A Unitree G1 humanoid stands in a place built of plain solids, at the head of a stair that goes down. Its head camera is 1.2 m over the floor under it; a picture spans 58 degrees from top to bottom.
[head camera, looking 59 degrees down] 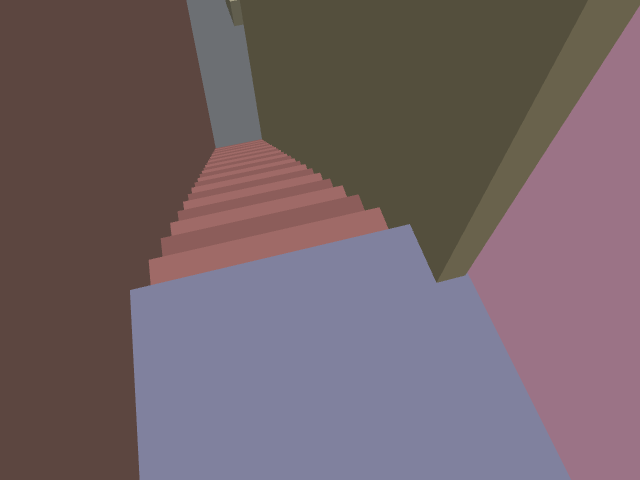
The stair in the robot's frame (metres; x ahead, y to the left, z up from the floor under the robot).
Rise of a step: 0.21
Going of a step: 0.22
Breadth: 0.90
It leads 15 degrees to the left of straight ahead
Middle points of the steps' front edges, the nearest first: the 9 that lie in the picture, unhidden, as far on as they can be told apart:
0.67 0.14 0.00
0.88 0.20 -0.20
1.10 0.26 -0.41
1.31 0.32 -0.61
1.53 0.37 -0.82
1.74 0.43 -1.03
1.96 0.49 -1.23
2.17 0.55 -1.44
2.39 0.61 -1.64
